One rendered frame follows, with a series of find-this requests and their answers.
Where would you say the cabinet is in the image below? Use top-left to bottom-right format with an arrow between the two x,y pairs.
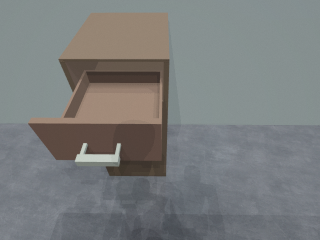
58,12 -> 170,177

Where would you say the handle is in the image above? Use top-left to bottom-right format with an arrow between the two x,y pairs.
75,143 -> 121,167

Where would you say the drawer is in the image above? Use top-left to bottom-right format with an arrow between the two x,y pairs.
28,70 -> 163,161

